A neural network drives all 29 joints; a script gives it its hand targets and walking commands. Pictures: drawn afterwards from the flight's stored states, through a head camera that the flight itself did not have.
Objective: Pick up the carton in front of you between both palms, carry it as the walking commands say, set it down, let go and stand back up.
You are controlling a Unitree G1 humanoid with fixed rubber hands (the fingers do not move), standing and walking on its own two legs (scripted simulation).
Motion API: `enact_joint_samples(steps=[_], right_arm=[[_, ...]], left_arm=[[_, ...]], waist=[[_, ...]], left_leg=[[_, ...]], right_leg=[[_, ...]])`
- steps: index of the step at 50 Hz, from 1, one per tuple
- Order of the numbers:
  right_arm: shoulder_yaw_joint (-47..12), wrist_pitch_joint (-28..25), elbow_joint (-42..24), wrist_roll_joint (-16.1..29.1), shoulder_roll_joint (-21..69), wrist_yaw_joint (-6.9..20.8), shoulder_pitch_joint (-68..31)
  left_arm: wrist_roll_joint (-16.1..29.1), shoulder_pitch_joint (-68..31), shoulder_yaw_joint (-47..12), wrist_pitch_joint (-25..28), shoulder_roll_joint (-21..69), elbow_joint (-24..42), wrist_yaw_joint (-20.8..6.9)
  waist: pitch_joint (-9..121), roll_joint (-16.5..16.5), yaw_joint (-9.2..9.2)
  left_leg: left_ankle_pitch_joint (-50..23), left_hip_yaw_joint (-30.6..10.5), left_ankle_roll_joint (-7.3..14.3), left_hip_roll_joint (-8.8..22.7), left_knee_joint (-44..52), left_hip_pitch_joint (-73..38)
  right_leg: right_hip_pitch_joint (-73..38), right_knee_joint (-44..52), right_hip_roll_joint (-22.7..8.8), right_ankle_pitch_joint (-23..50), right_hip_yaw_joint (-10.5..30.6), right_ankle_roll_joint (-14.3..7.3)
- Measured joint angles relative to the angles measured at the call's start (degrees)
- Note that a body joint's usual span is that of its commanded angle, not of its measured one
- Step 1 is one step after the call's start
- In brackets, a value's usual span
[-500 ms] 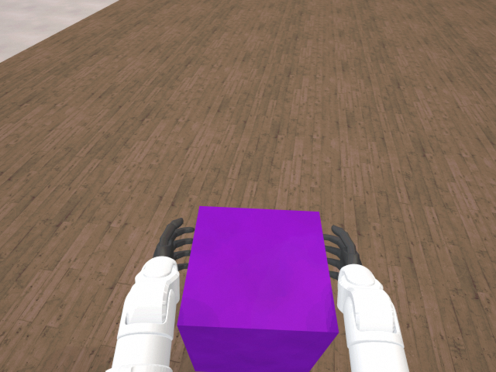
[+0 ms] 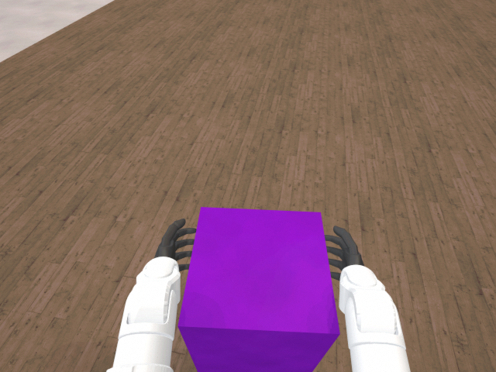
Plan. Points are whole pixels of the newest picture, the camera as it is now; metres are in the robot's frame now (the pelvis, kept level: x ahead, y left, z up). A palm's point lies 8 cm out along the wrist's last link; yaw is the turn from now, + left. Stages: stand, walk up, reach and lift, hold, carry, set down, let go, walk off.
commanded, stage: hold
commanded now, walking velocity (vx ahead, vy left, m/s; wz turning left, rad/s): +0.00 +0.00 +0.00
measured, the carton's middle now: (256, 295) +0.28 +0.00 -0.06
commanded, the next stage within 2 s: set down in 0.18 s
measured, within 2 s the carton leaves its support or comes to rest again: neither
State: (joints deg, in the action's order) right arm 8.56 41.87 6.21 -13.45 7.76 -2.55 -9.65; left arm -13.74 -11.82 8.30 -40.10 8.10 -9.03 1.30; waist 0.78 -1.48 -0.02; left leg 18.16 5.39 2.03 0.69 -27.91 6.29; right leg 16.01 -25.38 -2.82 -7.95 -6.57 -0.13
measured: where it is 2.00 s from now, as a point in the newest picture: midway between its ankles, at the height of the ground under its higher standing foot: outside the picture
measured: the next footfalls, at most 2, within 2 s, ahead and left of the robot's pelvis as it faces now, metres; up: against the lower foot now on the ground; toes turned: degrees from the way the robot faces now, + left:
none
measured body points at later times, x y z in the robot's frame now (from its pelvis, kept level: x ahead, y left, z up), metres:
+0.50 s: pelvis -0.05 -0.05 -0.01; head -0.03 -0.06 +0.44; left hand +0.30 +0.15 +0.01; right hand +0.32 -0.15 +0.01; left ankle -0.06 +0.09 -0.74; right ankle +0.06 -0.15 -0.74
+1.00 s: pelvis -0.07 -0.04 -0.13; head +0.16 -0.03 +0.26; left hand +0.35 +0.16 -0.19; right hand +0.38 -0.15 -0.21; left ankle -0.06 +0.09 -0.74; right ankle +0.06 -0.15 -0.74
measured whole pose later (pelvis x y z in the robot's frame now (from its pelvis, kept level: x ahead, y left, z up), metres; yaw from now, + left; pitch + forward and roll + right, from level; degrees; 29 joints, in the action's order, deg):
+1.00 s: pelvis -0.07 -0.04 -0.13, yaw +10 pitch +35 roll +1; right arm 23.8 14.2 28.5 -14.8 5.4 -2.4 -39.6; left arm -11.5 -43.3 24.7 -12.9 6.8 -31.9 1.8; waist 5.8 -1.6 -0.8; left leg 28.2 -6.4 -2.2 -6.5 -70.8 77.8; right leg 84.1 -66.1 3.2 -17.2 5.4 1.8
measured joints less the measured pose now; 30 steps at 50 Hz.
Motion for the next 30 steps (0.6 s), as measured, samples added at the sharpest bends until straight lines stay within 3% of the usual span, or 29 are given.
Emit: enact_joint_samples(steps=[6, 13, 17, 24, 30], right_arm=[[-0.74, -0.94, -0.71, 0.45, -0.23, -0.64, 1.63], [1.49, -1.02, 4.47, -1.43, 0.41, 0.26, -2.85], [7.26, -2.35, 10.88, -4.25, 1.97, 1.22, -9.21], [18.43, -8.08, 22.19, -10.51, 4.11, 1.33, -21.90], [22.32, -15.06, 26.70, -13.73, 4.55, 1.58, -27.45]], left_arm=[[0.90, 0.41, -0.07, 1.25, -0.10, -0.64, -0.11], [-0.66, -2.42, 2.98, 1.91, 0.42, -4.70, -0.61], [-4.12, -9.03, 9.11, 3.96, 1.77, -12.06, -2.03], [-11.72, -23.58, 21.40, 11.44, 0.81, -27.45, -4.90], [-15.04, -28.09, 25.81, 17.35, 0.15, -30.11, -5.74]], waist=[[-2.86, 0.05, 0.00], [-3.43, -0.01, 0.77], [-4.51, -0.28, 0.19], [-7.34, -0.30, -0.71], [-8.20, -0.04, 0.19]], left_leg=[[-1.12, -6.58, -0.28, -2.13, 5.50, -4.17], [-2.34, -8.58, -1.22, -2.29, 5.20, -4.60], [-1.49, -9.73, -1.66, -2.11, 1.88, -2.97], [1.48, -12.46, -1.34, -2.30, -7.11, 4.75], [2.52, -13.36, -2.93, -2.93, -14.06, 17.60]], right_leg=[[-5.50, 6.04, 1.94, 2.29, 9.28, 2.28], [-6.23, 5.19, 2.17, 2.56, 8.99, 1.72], [-5.16, 2.33, 3.02, 1.65, 9.07, 1.33], [1.20, -5.52, 5.49, -1.17, 10.17, 0.26], [13.89, -12.50, 6.09, -2.37, 10.13, -0.42]])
